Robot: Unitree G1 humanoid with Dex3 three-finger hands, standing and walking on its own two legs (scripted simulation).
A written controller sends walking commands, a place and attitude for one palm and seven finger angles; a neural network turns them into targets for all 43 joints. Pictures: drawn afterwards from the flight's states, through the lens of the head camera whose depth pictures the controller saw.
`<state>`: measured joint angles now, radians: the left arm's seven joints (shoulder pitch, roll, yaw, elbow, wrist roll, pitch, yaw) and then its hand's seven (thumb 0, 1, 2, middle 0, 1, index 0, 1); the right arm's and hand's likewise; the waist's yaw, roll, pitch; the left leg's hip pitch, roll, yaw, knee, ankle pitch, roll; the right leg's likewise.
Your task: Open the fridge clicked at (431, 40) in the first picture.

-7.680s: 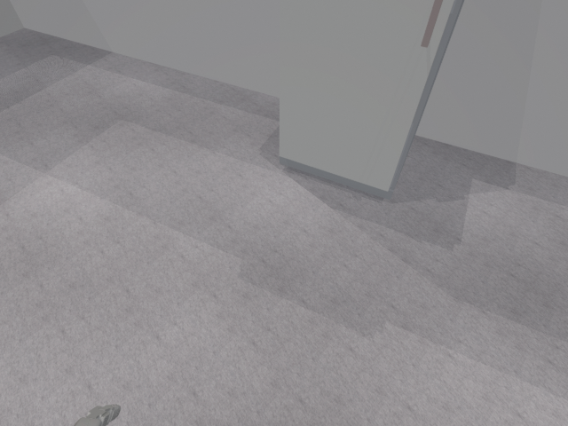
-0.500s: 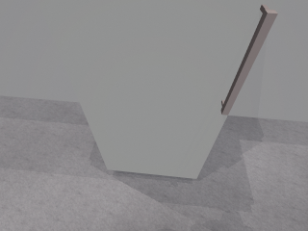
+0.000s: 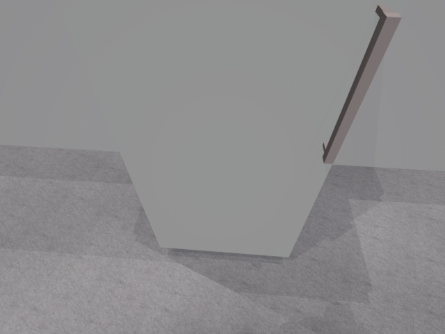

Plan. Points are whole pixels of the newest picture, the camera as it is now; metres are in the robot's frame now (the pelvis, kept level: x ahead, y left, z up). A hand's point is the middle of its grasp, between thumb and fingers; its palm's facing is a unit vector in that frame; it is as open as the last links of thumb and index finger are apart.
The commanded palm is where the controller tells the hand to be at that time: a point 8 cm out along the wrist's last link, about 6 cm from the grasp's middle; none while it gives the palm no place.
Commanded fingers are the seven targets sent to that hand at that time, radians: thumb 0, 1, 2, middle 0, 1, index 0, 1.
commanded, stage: look again from close up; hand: right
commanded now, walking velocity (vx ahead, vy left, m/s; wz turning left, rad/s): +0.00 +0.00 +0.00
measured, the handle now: (349, 98) +0.51 -0.22 +0.16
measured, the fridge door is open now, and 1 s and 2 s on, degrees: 0 0 0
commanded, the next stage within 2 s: raise the hand to about handle height in 0.02 s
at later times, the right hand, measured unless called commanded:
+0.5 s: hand (342, 331) +0.15 -0.18 -0.04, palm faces +0.04 +1.00 -0.02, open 8.3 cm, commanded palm +0.12 -0.25 -0.02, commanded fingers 0.00 -0.43 -0.70 0.23 0.60 0.23 0.60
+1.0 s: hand (387, 303) +0.18 -0.23 +0.03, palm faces +0.11 +0.99 -0.08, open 11.3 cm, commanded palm +0.15 -0.28 +0.05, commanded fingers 0.00 0.15 -0.45 0.28 0.98 0.28 0.98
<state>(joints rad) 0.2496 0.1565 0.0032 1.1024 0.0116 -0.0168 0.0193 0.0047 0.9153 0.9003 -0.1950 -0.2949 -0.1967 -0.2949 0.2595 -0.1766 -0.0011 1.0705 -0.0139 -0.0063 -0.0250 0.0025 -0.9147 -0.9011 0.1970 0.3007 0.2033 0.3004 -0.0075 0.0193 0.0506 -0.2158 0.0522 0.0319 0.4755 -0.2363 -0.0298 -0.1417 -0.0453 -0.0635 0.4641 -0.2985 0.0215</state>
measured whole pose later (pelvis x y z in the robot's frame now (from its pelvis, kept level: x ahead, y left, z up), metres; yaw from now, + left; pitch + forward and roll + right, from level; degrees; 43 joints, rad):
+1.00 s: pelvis -0.04 +0.01 -0.05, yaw -3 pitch +6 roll +1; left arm 0.30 0.25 -0.02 0.61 -0.05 -0.30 0.09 0.02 0.90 0.90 -0.20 -0.30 -0.20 -0.30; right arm 0.34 -0.32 -0.33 -0.07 0.36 -0.19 0.31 0.00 -0.08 -0.55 0.26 0.83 0.26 0.83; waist 0.01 -0.02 -0.04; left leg -0.62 0.06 0.08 0.91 -0.40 -0.01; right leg -0.59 -0.06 0.02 0.95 -0.46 0.04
